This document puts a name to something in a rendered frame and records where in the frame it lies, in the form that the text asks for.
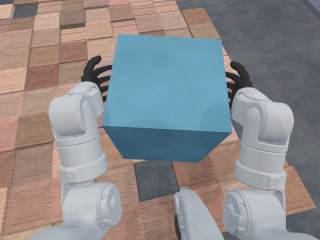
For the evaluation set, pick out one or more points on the carton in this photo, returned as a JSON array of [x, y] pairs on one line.
[[167, 98]]

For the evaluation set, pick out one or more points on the robot right shin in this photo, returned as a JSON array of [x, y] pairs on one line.
[[181, 220]]

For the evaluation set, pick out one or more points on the robot right hand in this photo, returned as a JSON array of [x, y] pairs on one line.
[[241, 81]]

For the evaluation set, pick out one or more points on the robot left forearm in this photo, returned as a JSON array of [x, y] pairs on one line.
[[73, 119]]

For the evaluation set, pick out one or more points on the robot right upper arm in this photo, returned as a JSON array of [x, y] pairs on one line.
[[252, 215]]

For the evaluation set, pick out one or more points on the robot right forearm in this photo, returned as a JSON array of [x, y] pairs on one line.
[[267, 127]]

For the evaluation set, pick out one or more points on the robot right thigh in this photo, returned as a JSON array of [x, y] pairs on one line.
[[198, 221]]

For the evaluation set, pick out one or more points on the robot left upper arm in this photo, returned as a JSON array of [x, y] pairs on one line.
[[89, 211]]

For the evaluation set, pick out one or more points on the robot left hand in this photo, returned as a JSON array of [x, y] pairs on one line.
[[90, 75]]

